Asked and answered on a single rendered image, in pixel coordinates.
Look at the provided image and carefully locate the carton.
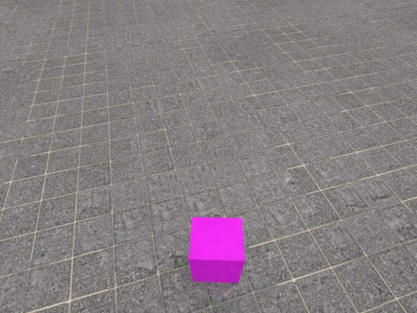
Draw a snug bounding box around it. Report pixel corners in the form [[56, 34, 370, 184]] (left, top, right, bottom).
[[188, 217, 244, 283]]

